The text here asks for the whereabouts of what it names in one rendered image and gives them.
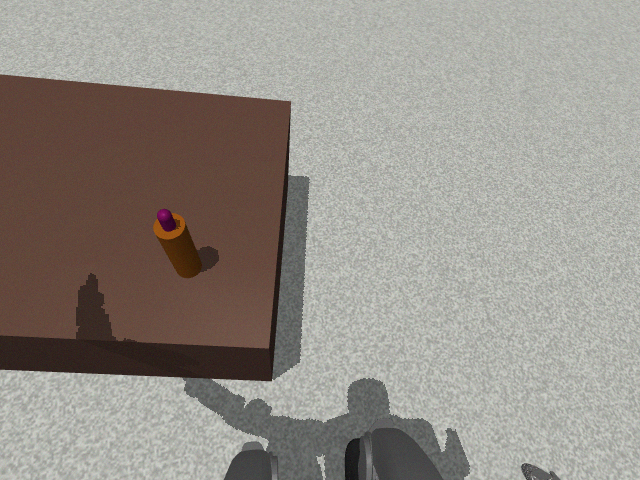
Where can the bottle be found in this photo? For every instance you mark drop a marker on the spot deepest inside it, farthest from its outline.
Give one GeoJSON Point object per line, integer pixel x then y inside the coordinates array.
{"type": "Point", "coordinates": [173, 235]}

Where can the right robot hand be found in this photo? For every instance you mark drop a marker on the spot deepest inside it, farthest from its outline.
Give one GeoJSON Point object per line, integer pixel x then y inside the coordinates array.
{"type": "Point", "coordinates": [532, 472]}

